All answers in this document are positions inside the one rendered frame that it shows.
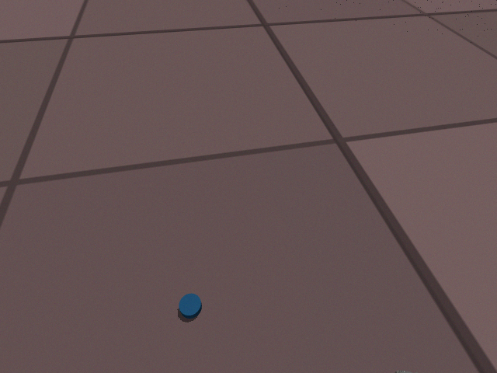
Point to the tin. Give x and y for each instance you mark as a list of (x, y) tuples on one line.
[(190, 306)]

